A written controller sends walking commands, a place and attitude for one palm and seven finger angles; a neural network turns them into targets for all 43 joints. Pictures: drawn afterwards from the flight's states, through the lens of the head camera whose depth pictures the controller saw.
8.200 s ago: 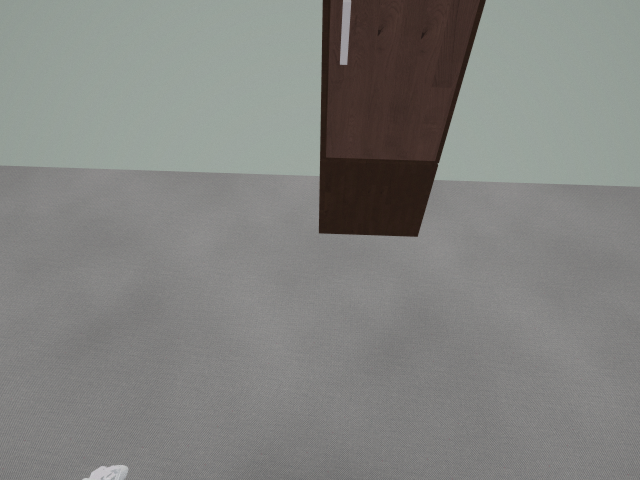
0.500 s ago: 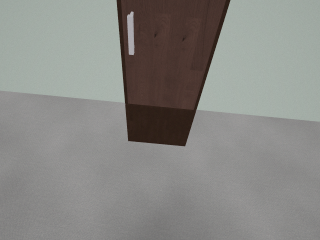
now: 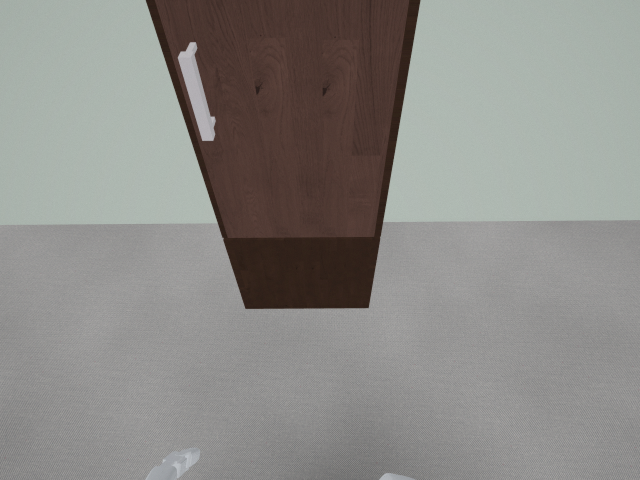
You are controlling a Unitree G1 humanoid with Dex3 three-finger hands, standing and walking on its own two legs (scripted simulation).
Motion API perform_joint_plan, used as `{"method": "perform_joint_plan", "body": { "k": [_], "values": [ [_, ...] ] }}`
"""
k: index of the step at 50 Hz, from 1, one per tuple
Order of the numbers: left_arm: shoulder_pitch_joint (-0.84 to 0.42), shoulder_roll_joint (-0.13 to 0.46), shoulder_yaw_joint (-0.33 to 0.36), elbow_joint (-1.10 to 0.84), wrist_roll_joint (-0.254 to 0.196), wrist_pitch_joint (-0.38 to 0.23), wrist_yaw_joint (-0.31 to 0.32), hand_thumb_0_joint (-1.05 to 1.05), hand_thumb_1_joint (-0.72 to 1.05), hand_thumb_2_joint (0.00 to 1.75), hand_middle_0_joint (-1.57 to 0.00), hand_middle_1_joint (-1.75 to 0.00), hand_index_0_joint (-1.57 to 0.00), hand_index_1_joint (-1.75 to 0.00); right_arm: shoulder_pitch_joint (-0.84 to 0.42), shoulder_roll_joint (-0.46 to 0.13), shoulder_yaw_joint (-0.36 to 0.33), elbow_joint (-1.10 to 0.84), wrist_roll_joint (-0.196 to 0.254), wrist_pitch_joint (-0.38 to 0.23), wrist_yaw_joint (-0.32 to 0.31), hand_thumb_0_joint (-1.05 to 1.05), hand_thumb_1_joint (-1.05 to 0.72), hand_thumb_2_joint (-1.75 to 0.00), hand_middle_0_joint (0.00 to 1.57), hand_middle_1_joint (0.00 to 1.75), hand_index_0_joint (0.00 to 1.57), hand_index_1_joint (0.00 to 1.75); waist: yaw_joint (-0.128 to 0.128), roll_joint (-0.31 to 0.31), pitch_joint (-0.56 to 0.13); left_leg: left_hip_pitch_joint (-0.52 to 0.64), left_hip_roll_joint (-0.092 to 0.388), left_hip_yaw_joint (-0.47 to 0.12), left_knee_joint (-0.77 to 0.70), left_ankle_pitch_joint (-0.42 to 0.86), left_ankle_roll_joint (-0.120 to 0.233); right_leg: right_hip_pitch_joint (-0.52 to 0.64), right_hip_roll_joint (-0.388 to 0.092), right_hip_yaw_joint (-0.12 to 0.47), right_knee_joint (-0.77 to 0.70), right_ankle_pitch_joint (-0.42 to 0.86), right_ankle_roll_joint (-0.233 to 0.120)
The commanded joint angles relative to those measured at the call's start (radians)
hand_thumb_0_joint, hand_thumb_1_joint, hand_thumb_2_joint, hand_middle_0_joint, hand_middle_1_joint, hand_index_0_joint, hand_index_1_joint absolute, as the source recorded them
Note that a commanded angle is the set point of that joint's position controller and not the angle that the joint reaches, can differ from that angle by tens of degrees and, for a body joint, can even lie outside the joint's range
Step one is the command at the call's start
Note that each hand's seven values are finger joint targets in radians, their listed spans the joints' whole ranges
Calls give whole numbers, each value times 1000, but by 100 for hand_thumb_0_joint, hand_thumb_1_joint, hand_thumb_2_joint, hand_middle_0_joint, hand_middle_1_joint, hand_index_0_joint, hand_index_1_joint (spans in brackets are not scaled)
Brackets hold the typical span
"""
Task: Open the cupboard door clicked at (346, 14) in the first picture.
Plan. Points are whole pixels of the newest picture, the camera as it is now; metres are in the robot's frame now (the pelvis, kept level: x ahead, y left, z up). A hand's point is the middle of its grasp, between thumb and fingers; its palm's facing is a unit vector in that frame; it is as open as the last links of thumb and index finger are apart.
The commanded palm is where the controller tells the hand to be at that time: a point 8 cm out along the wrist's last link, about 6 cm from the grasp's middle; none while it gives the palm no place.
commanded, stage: take the last steps up to it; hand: left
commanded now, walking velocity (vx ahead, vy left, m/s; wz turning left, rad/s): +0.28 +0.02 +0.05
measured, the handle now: (200, 93) +0.71 +0.23 +0.11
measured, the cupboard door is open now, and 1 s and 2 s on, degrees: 0 0 0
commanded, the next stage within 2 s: come to a stop and stand still in 0.30 s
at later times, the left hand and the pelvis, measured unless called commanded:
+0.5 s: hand out of the picture +0.11 +0.20 -0.17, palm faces +0.10 -0.99 -0.14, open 7.3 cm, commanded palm none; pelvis +0.16 +0.04 +0.01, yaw +1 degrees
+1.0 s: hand (216, 425) +0.22 +0.16 -0.14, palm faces +0.04 -0.96 -0.27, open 7.4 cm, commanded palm none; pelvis +0.16 -0.02 +0.02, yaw +0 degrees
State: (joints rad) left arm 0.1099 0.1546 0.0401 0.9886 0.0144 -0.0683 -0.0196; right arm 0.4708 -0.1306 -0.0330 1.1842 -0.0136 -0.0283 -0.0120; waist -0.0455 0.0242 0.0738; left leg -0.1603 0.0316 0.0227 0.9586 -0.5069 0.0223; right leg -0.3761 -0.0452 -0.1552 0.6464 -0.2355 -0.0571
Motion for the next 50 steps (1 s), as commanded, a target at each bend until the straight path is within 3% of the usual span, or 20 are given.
{"method": "perform_joint_plan", "body": {
  "k": [1, 3, 6, 14, 17, 18, 19, 20, 23, 25, 27, 35, 38, 39, 40, 41, 42, 43, 45, 50],
  "values": [
    [195, 148, 39, 25, 1, 8, 39, 0, 90, 90, -20, -30, -20, -30, -120, -74, -28, -138, -7, -19, 8, 0, -90, -90, 20, 30, 20, 30, 88, -58, -8, -432, 100, -54, 330, 156, 10, 191, -336, 424, -457, -193, -122],
    [164, 92, 21, 25, 7, -2, 41, 0, 90, 90, -20, -30, -20, -30, -62, -44, -23, -117, -15, 4, 11, 0, -90, -90, 20, 30, 20, 30, 37, -109, 7, -355, 109, -23, 229, 202, -15, 87, -277, 265, -481, -58, -88],
    [167, 90, 21, 26, 11, -8, 40, 0, 90, 90, -20, -30, -20, -30, -56, -27, -23, -131, -14, 21, 19, 0, -90, -90, 20, 30, 20, 30, 7, -117, 18, -303, 107, 20, 73, 243, -36, 17, -236, 168, -499, 7, -92],
    [246, 156, 30, 67, 10, -6, 30, 0, 90, 90, -20, -30, -20, -30, -259, -63, -19, -212, -9, -9, 36, 0, -90, -90, 20, 30, 20, 30, 62, -115, 18, -266, 64, 74, -287, 269, -33, 189, -243, 162, -422, 104, -101],
    [253, 142, 27, 80, 4, 8, 34, 0, 90, 90, -20, -30, -20, -30, -187, -89, -17, -184, -11, -24, 28, 0, -90, -90, 20, 30, 20, 30, 22, -71, -7, -35, 30, 105, -464, 340, -26, 136, -195, 114, -263, 158, -53],
    [271, 114, 19, 77, 1, 13, 32, 0, 90, 90, -20, -30, -20, -30, -98, -139, -26, -158, -15, -32, 19, 0, -90, -90, 20, 30, 20, 30, -9, 39, -69, 126, 81, 30, -518, 411, 0, 69, -131, 62, -83, 140, -15],
    [291, 66, 11, 60, -5, 15, 27, 0, 90, 90, -20, -30, -20, -30, -9, -230, -46, -143, -24, -34, 8, 0, -90, -90, 20, 30, 20, 30, -31, 216, -128, 266, 285, -226, -576, 513, 98, -93, -18, -22, 157, -114, 36],
    [267, 61, -1, 36, 2, 18, 32, 0, 90, 90, -20, -30, -20, -30, 17, -268, -50, -134, -16, -20, 0, 0, -90, -90, 20, 30, 20, 30, -31, 302, -135, 235, 391, -356, -675, 474, 165, -159, 18, 18, 365, -401, 48],
    [233, 36, -5, 77, -4, 36, 41, 0, 90, 90, -20, -30, -20, -30, -204, -148, -6, -170, -7, -19, -22, 0, -90, -90, 20, 30, 20, 30, 44, 76, -34, -15, 324, -176, -678, 760, 157, -71, -78, 147, 356, -263, 70],
    [291, 22, -15, 110, -8, 54, 47, 0, 90, 90, -20, -30, -20, -30, -264, -133, 4, -165, 1, -23, -31, 0, -90, -90, 20, 30, 20, 30, 75, 53, -73, -8, 277, -63, -651, 972, 130, 28, -73, 136, 222, -197, 93],
    [298, 40, -10, 110, -4, 77, 55, 0, 90, 90, -20, -30, -20, -30, -265, -146, -11, -164, 6, -11, -35, 0, -90, -90, 20, 30, 20, 30, 63, 77, -113, 24, 273, -35, -632, 1029, 126, 57, -57, 116, 162, -161, 101],
    [213, 66, 24, 8, 7, 109, 53, 0, 90, 90, -20, -30, -20, -30, -302, -200, -60, -192, -13, 38, -33, 0, -90, -90, 20, 30, 20, 30, 53, 150, -73, -20, 303, -59, -581, 899, 145, 12, -17, 112, 180, -201, 79],
    [253, 65, 23, 10, 5, 94, 54, 0, 90, 90, -20, -30, -20, -30, -317, -193, -64, -200, -10, 45, -22, 0, -90, -90, 20, 30, 20, 30, 79, 153, -107, -45, 253, -31, -526, 710, 99, 131, -13, 86, -38, -36, 79],
    [274, 85, 22, 16, 9, 83, 55, 0, 90, 90, -20, -30, -20, -30, -306, -178, -61, -198, -4, 46, -16, 0, -90, -90, 20, 30, 20, 30, 87, 90, -121, -70, 205, -8, -463, 582, 57, 198, -25, 98, -177, 88, 80],
    [256, 144, 26, 5, 19, 65, 60, 0, 90, 90, -20, -30, -20, -30, -265, -119, -54, -199, 4, 45, -9, 0, -90, -90, 20, 30, 20, 30, 71, -101, -125, -132, 97, 49, -340, 368, -8, 235, -144, 255, -280, 291, 44],
    [219, 214, 31, -4, 19, 56, 59, 0, 90, 90, -20, -30, -20, -30, -256, -71, -41, -218, 10, 50, -2, 0, -90, -90, 20, 30, 20, 30, 56, -253, -94, -220, -1, 79, -252, 10, -49, 214, -321, 397, -309, 500, -51],
    [238, 217, 26, -17, 13, 60, 57, 0, 90, 90, -20, -30, -20, -30, -288, -83, -41, -225, 7, 68, -5, 0, -90, -90, 20, 30, 20, 30, 90, -172, -108, -186, -4, -3, -134, -87, -44, 148, -363, 413, -327, 509, -119],
    [198, 223, 33, -9, 13, 56, 59, 0, 90, 90, -20, -30, -20, -30, -288, -86, -42, -221, 3, 80, -8, 0, -90, -90, 20, 30, 20, 30, 70, -240, -103, -212, -5, -35, -53, -81, -44, 127, -346, 439, -338, 456, -134],
    [121, 194, 29, -26, 10, 60, 64, 0, 90, 90, -20, -30, -20, -30, -248, -121, -46, -190, 2, 81, -4, 0, -90, -90, 20, 30, 20, 30, 49, -174, -79, -255, 6, -53, 53, 17, -51, 152, -301, 373, -331, 376, -132],
    [152, 201, 39, -33, 10, 61, 63, 0, 90, 90, -20, -30, -20, -30, -244, -133, -45, -192, -4, 79, 10, 0, -90, -90, 20, 30, 20, 30, 82, -159, -58, -289, 3, -47, 34, 109, -71, 189, -275, 340, -368, 167, -102]
  ]
}}
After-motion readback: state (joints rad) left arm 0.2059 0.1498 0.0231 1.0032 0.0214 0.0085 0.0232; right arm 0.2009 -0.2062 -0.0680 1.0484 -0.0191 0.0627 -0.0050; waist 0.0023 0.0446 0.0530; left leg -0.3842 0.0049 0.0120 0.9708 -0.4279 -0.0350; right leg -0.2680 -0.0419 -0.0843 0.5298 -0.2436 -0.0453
